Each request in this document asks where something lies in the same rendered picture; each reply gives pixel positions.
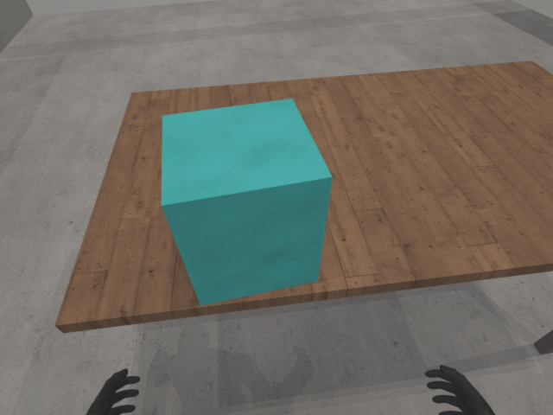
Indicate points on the table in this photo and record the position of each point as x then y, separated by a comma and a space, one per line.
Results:
440, 176

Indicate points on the robot left hand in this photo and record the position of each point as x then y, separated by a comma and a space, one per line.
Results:
107, 397

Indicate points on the robot right hand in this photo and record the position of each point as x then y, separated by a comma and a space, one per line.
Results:
467, 398

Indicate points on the carton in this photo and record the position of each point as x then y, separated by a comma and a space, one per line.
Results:
245, 192

